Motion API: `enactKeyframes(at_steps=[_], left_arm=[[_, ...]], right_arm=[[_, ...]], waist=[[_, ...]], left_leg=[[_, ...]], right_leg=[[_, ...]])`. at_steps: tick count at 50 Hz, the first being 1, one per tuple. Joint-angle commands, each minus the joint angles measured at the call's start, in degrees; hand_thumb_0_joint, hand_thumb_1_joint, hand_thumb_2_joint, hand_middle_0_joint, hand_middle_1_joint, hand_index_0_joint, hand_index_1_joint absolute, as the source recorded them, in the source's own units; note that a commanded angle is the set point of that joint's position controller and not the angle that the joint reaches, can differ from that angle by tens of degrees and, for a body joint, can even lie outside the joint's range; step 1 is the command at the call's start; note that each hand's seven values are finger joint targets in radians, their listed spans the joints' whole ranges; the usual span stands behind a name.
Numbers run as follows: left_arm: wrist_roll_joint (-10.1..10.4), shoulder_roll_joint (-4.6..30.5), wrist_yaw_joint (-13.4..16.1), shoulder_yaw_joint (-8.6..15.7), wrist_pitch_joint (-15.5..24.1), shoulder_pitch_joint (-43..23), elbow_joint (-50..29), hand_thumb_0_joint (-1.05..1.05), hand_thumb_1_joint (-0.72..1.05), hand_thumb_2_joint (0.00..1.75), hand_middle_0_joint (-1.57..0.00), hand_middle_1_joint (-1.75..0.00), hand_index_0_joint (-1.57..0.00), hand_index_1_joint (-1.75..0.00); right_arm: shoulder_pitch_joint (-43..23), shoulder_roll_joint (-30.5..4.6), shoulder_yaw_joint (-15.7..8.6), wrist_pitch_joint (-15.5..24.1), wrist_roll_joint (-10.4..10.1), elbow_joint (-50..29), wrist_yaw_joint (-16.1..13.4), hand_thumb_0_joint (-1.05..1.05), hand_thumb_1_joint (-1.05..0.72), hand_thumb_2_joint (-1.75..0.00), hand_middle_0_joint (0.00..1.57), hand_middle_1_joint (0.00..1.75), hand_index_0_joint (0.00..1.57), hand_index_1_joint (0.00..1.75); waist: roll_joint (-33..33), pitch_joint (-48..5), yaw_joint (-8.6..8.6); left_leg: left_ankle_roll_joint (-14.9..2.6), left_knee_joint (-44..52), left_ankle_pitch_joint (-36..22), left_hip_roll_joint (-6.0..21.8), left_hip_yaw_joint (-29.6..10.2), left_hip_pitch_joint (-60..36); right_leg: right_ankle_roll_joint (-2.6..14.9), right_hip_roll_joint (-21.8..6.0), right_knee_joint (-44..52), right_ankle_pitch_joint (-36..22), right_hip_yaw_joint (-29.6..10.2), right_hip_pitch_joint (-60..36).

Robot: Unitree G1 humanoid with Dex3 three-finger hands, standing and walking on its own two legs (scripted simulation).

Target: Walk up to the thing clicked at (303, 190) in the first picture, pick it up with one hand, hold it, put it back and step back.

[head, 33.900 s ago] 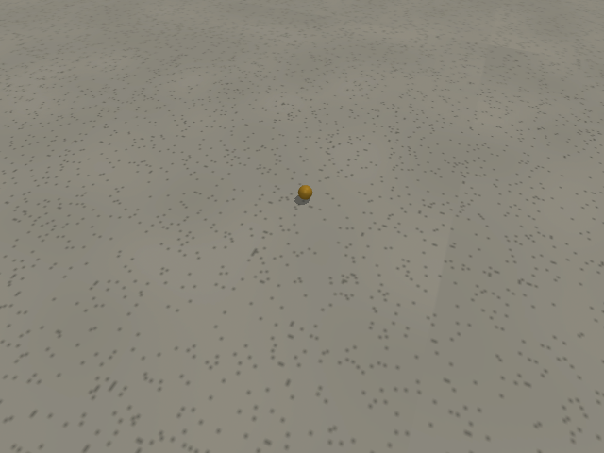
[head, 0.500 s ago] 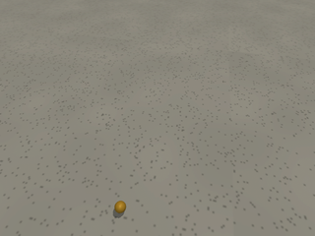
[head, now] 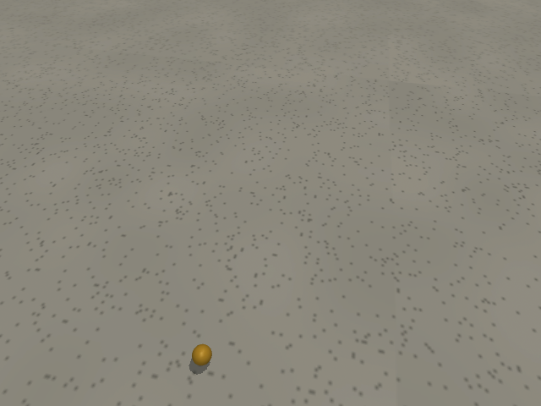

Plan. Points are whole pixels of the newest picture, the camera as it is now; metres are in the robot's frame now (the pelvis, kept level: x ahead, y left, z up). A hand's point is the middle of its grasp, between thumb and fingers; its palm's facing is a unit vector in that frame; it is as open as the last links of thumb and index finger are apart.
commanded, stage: stand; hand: left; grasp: from above
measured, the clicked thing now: (201, 354) +0.45 +0.25 -0.75
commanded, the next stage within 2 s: step back in 1.04 s
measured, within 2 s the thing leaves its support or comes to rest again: neither
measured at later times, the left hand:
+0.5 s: hand out of the picture +0.09 +0.24 -0.15, palm faces +0.02 -0.94 -0.34, open 7.4 cm
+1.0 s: hand out of the picture +0.08 +0.24 -0.16, palm faces -0.01 -0.94 -0.34, open 7.4 cm
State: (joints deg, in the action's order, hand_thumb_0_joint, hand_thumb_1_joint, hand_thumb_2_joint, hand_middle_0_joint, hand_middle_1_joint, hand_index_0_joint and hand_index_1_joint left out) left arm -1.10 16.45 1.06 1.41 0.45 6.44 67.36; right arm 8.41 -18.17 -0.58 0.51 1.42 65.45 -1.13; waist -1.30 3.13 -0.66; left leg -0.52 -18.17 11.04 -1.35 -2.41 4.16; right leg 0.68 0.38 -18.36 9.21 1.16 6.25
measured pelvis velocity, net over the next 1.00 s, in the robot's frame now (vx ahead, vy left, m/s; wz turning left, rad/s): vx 0.01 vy -0.01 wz -0.01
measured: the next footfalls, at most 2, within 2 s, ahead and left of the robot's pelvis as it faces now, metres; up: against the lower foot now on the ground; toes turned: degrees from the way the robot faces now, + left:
right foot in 1.80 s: -0.09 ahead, -0.07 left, +0.00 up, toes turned -1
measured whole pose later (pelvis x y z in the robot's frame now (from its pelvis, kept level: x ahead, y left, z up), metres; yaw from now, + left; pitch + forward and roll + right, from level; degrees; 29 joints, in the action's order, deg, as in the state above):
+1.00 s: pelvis +0.01 -0.01 +0.00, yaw +0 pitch -2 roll +0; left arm -0.7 18.1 0.4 0.7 1.0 6.4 66.5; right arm 7.6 -19.4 -0.1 0.8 1.0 65.6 -0.4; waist -1.1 2.9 -0.3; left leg 0.0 -16.6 11.2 -0.7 -2.3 3.8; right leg 1.2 1.0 -17.4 9.6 1.0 6.3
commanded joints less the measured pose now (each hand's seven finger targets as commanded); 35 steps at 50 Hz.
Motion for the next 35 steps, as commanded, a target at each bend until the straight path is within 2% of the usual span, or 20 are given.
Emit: enactKeyframes(at_steps=[1,5,7,8,12,14,15,19,20,24,27,35], left_arm=[[0.2,12.09,0.52,2.17,1.01,-2.47,-2.92,0.0,0.9,0.9,-0.2,-0.3,-0.2,-0.3],[0.29,12.01,0.46,2.1,1.08,-2.39,-3.03,0.0,0.9,0.9,-0.2,-0.3,-0.2,-0.3],[0.29,12.37,0.56,2.25,1.13,-3.21,-3.16,0.0,0.9,0.9,-0.2,-0.3,-0.2,-0.3],[0.38,12.29,0.52,2.21,1.08,-2.94,-3.04,0.0,0.9,0.9,-0.2,-0.3,-0.2,-0.3],[0.35,12.63,0.53,2.22,1.3,-3.71,-3.6,0.0,0.9,0.9,-0.2,-0.3,-0.2,-0.3],[0.4,12.45,0.53,2.12,1.3,-2.92,-3.57,0.0,0.9,0.9,-0.2,-0.3,-0.2,-0.3],[0.46,12.86,0.59,2.21,1.36,-3.73,-3.8,0.0,0.9,0.9,-0.2,-0.3,-0.2,-0.3],[0.46,12.73,0.57,2.13,1.32,-3.49,-3.76,0.0,0.9,0.9,-0.2,-0.3,-0.2,-0.3],[0.48,13.09,0.54,2.24,1.43,-3.94,-3.9,0.0,0.9,0.9,-0.2,-0.3,-0.2,-0.3],[0.51,13.17,0.37,2.31,1.26,-4.06,-3.87,0.0,0.9,0.9,-0.2,-0.3,-0.2,-0.3],[0.57,13.39,0.21,2.23,1.29,-3.87,-3.94,0.0,0.9,0.9,-0.2,-0.3,-0.2,-0.3],[0.42,13.64,0.1,1.99,1.57,-3.92,-4.17,0.0,0.9,0.9,-0.2,-0.3,-0.2,-0.3]], right_arm=[[-1.52,-10.53,-1.76,1.29,-0.32,-3.36,-0.69,0.0,-0.9,-0.9,0.2,0.3,0.2,0.3],[-2.09,-11.03,-1.67,1.55,-0.49,-3.36,-0.69,0.0,-0.9,-0.9,0.2,0.3,0.2,0.3],[-2.03,-11.11,-1.76,1.47,-0.43,-3.4,-0.71,0.0,-0.9,-0.9,0.2,0.3,0.2,0.3],[-2.13,-11.06,-1.71,1.42,-0.47,-3.36,-0.68,0.0,-0.9,-0.9,0.2,0.3,0.2,0.3],[-2.19,-11.49,-1.86,1.56,-0.46,-3.36,-0.74,0.0,-0.9,-0.9,0.2,0.3,0.2,0.3],[-2.5,-11.63,-1.87,1.57,-0.6,-3.44,-0.7,0.0,-0.9,-0.9,0.2,0.3,0.2,0.3],[-2.13,-11.57,-1.88,1.52,-0.54,-3.43,-0.77,0.0,-0.9,-0.9,0.2,0.3,0.2,0.3],[-3.11,-11.72,-1.98,1.33,-0.53,-3.67,-0.64,0.0,-0.9,-0.9,0.2,0.3,0.2,0.3],[-2.62,-11.85,-1.95,1.33,-0.48,-3.56,-0.63,0.0,-0.9,-0.9,0.2,0.3,0.2,0.3],[-2.5,-11.98,-1.87,1.36,-0.5,-3.4,-0.55,0.0,-0.9,-0.9,0.2,0.3,0.2,0.3],[-2.92,-11.88,-1.79,1.55,-0.56,-3.55,-0.44,0.0,-0.9,-0.9,0.2,0.3,0.2,0.3],[-3.13,-12.19,-1.71,1.5,-0.58,-3.62,-0.12,0.0,-0.9,-0.9,0.2,0.3,0.2,0.3]], waist=[[1.77,-3.03,0.15],[0.97,-3.58,-0.05],[1.94,-4.67,0.23],[2.04,-3.58,0.06],[1.66,-5.69,0.43],[1.42,-5.66,0.13],[1.65,-5.74,0.65],[1.88,-4.53,0.29],[1.71,-4.86,0.46],[0.79,-3.45,0.44],[0.91,-3.95,0.24],[1.29,-3.23,0.32]], left_leg=[[-1.29,3.51,-6.47,7.5,-5.43,3.21],[-1.2,3.17,-9.99,7.63,-5.34,2.23],[-1.26,3.28,-9.74,7.74,-5.36,2.24],[-1.12,3.41,-8.95,7.58,-5.41,2.27],[-0.91,2.34,-14.46,7.97,-4.94,0.61],[-1.01,2.26,-14.46,7.98,-4.96,0.27],[-1.02,2.22,-15.13,8.05,-4.79,0.95],[-1.03,2.75,-12.47,8.02,-5.03,1.19],[-1.09,2.64,-12.75,8.04,-4.85,1.77],[-0.98,3.96,-8.49,7.89,-4.99,3.18],[-0.93,4.23,-9.37,8.13,-5.17,2.08],[-1.08,4.37,-6.27,7.95,-5.14,2.25]], right_leg=[[0.57,-7.37,2.64,-4.87,-6.56,-2.96],[0.41,-7.47,2.35,-8.72,-6.3,-3.27],[0.43,-7.44,2.0,-8.27,-6.0,-4.07],[0.24,-7.34,2.47,-7.3,-6.07,-3.1],[0.62,-7.85,1.55,-13.34,-6.03,-4.49],[0.49,-7.81,1.74,-13.54,-5.8,-4.16],[0.52,-7.94,1.51,-14.4,-6.01,-5.04],[0.33,-7.62,2.21,-11.41,-5.62,-3.95],[0.46,-7.93,2.26,-12.36,-6.17,-4.8],[0.49,-7.61,2.82,-8.1,-6.23,-4.16],[0.77,-7.56,2.67,-8.46,-6.32,-3.88],[0.56,-7.52,3.73,-5.46,-6.71,-2.54]])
